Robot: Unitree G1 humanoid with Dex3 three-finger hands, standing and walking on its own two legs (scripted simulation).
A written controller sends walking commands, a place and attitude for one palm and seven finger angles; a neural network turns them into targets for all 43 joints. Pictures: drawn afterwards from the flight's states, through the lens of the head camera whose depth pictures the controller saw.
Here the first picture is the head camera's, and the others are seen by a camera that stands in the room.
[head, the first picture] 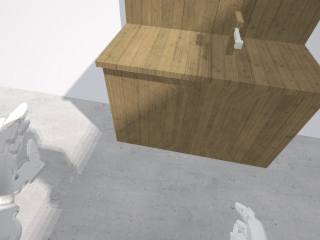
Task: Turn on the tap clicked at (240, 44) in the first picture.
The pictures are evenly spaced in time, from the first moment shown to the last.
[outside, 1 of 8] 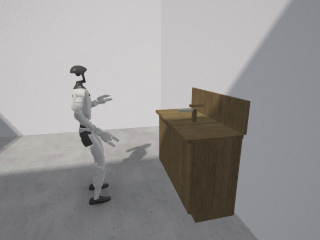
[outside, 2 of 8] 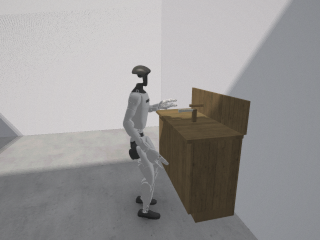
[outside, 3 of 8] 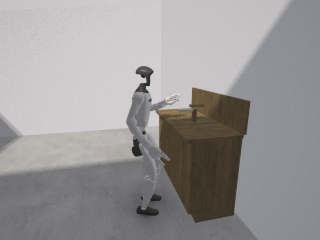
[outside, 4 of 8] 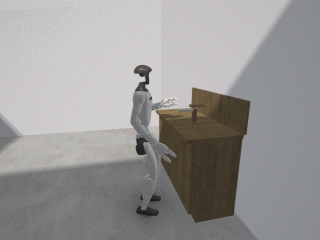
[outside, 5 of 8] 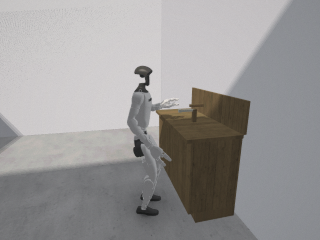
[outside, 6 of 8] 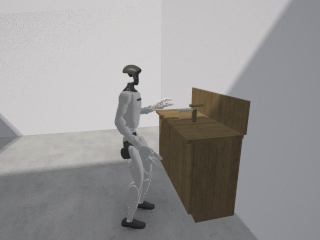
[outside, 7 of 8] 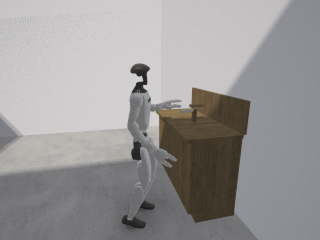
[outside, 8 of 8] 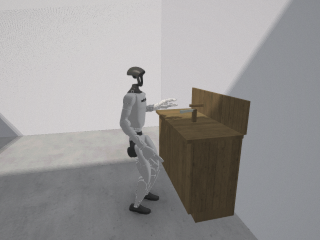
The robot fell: no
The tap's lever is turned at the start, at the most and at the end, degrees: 0 60 15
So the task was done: no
